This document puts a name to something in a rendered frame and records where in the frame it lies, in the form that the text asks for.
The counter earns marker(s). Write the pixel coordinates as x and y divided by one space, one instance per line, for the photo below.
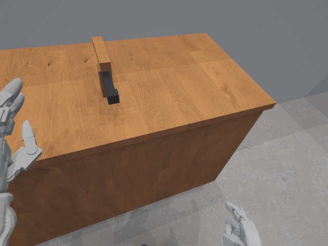
184 108

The tap lever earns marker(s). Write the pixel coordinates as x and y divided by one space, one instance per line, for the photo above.
112 93

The robot right hand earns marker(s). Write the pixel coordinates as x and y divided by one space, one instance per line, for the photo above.
244 234

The robot left forearm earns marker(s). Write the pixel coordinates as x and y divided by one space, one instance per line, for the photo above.
8 218

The robot left hand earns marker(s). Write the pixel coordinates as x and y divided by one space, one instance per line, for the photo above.
11 101

